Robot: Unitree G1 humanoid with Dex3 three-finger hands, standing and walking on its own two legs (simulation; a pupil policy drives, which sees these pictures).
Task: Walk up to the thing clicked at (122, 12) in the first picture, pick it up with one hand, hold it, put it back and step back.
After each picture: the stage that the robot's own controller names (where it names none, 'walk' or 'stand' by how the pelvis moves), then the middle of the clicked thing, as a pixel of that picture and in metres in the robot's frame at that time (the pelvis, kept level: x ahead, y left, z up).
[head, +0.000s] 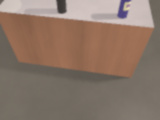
stand; out of the picture +1.01 -0.31 -0.05
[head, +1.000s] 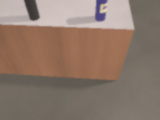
walk; (101, 1) +0.93 -0.08 -0.03
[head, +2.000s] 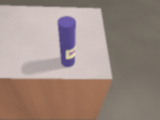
walk; (67, 44) +0.54 +0.09 -0.03
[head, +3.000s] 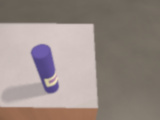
stand; (47, 71) +0.43 +0.16 -0.04
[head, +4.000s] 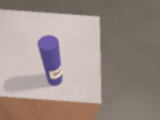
stand; (52, 63) +0.44 +0.13 -0.04
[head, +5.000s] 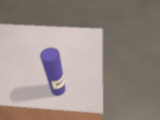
stand; (54, 74) +0.43 +0.14 -0.06
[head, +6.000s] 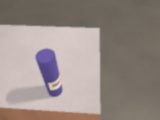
stand; (51, 75) +0.42 +0.15 -0.06
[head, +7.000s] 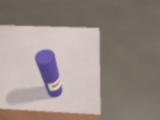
stand; (50, 76) +0.41 +0.15 -0.06
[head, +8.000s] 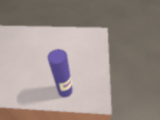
rise first; (61, 76) +0.41 +0.12 -0.05
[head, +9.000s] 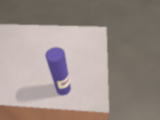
go down; (59, 74) +0.42 +0.13 -0.05
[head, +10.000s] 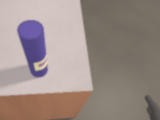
go down; (35, 53) +0.45 +0.11 -0.01
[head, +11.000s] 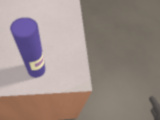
go down; (31, 52) +0.44 +0.13 +0.01
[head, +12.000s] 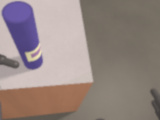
close in; (27, 42) +0.45 +0.12 +0.04
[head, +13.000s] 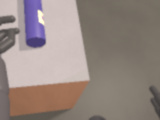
close; (33, 15) +0.62 +0.09 -0.04
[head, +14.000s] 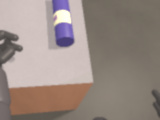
lift; (62, 16) +0.61 +0.00 -0.05
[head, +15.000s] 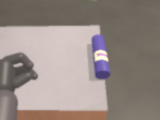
lift; (99, 55) +0.58 -0.09 -0.10
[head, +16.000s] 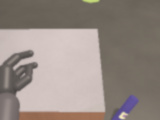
stand; (124, 110) +0.51 -0.32 -0.65
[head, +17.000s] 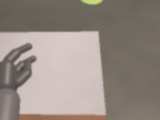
stand; out of the picture +0.33 -0.45 -0.74
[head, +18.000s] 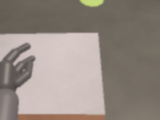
stand; out of the picture +0.15 -0.49 -0.74
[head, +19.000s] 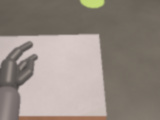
stand; out of the picture -0.04 -0.53 -0.74
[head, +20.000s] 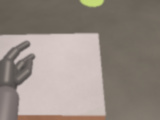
stand; out of the picture -0.23 -0.56 -0.74
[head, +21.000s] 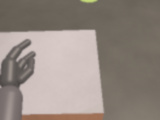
stand; out of the picture -0.41 -0.61 -0.74
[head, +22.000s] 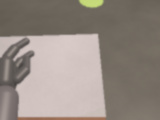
stand; out of the picture -0.60 -0.64 -0.74
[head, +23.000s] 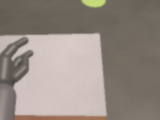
stand; out of the picture -0.79 -0.67 -0.74
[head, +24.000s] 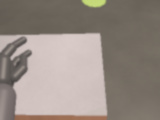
stand; out of the picture -0.98 -0.71 -0.74
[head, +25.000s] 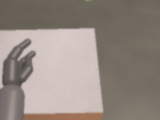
stand; out of the picture -1.15 -0.76 -0.74
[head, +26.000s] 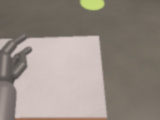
stand; out of the picture -1.34 -0.79 -0.74
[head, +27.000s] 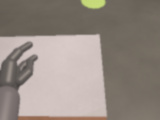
stand; out of the picture -1.53 -0.82 -0.74
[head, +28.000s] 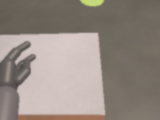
stand; out of the picture -1.71 -0.86 -0.74
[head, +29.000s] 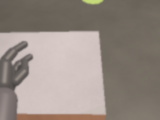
stand; out of the picture -1.89 -0.90 -0.74
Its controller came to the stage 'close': yes
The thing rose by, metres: 0.00
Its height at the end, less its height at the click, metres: -0.69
